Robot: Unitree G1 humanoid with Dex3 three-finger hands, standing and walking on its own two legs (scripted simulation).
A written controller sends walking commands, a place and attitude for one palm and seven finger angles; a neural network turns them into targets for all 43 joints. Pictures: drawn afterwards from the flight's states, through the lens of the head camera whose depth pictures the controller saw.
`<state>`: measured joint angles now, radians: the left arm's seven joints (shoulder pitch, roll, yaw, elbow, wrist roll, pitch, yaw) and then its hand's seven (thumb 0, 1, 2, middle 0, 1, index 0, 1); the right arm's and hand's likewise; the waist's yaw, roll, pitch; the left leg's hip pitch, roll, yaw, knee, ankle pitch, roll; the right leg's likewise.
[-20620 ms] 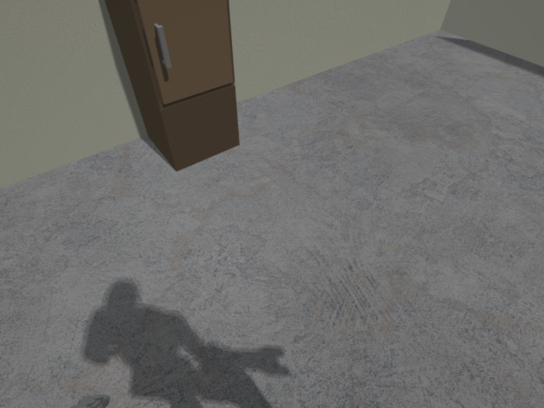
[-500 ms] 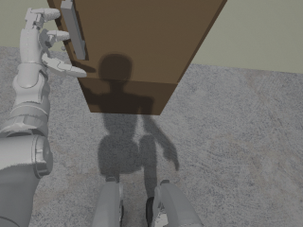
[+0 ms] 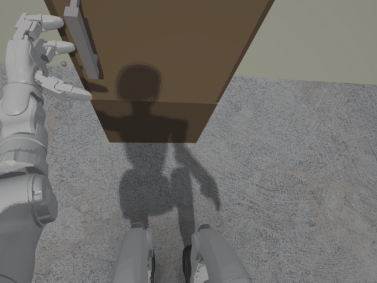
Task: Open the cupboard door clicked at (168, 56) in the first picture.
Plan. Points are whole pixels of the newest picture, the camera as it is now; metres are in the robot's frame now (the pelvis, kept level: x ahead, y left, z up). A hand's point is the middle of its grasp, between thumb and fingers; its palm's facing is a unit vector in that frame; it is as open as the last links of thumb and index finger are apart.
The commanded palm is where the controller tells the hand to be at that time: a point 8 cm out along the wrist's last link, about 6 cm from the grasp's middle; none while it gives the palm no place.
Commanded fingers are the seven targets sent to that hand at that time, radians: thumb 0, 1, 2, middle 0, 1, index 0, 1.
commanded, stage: move the hooked fingers beside the handle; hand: left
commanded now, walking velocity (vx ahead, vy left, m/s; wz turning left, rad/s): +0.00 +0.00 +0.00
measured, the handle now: (85, 41) +0.58 +0.19 +0.05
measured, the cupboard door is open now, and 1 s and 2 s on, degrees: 0 0 0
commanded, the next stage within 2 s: slide the fingers in behind the handle in 1.62 s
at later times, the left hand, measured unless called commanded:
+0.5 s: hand (59, 65) +0.52 +0.23 +0.05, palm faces +0.03 -1.00 -0.03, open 13.9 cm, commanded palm +0.50 +0.25 +0.04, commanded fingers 0.00 -0.50 0.30 -0.30 -1.20 -0.30 -1.20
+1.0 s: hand (46, 64) +0.52 +0.25 +0.04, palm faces +0.03 -1.00 -0.02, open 14.0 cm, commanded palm +0.51 +0.27 +0.04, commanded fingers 0.00 -0.50 0.30 -0.30 -1.20 -0.30 -1.20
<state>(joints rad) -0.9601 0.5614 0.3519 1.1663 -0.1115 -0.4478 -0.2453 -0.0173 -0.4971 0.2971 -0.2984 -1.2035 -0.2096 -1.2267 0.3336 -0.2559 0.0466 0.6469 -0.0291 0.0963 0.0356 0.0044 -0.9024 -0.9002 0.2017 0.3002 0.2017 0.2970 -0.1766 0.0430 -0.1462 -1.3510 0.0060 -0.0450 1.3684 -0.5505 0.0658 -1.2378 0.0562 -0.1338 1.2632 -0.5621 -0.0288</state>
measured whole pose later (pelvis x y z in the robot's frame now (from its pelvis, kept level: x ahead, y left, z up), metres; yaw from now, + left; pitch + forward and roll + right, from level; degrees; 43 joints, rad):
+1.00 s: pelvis +0.00 -0.01 -0.01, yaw -2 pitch +30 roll -7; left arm -0.94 0.71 0.50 1.19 -0.11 -0.42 -0.40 -0.02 -0.50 0.30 -0.30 -1.20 -0.30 -1.20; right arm 0.32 -0.29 0.07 0.61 0.00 0.09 -0.01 0.00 -0.90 -0.90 0.20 0.30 0.20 0.30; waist -0.20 0.04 -0.14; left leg -1.37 0.04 -0.03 1.40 -0.56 0.06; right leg -1.28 0.08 -0.12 1.30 -0.56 -0.04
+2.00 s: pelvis +0.01 +0.00 +0.00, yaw -1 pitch +31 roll -8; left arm -0.92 0.63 0.45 1.14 -0.10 -0.42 -0.35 -0.02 -0.50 0.30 -0.30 -1.20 -0.30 -1.20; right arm 0.32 -0.27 0.06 0.61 -0.01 0.10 0.01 0.00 -0.90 -0.90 0.20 0.30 0.20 0.30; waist -0.20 0.04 -0.14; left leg -1.35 0.02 -0.03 1.37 -0.57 0.07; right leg -1.25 0.07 -0.11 1.26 -0.56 -0.02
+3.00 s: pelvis +0.00 -0.01 +0.00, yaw -1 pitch +29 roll -5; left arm -0.90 0.46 0.36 1.17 -0.08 -0.50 -0.18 -0.02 -0.50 0.30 -0.30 -1.20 -0.30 -1.20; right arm 0.33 -0.26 0.04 0.62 -0.03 0.11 0.04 0.01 -0.90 -0.90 0.20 0.30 0.20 0.30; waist -0.19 0.05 -0.16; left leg -1.31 0.02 -0.01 1.35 -0.56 0.05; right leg -1.22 0.07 -0.09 1.27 -0.57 -0.04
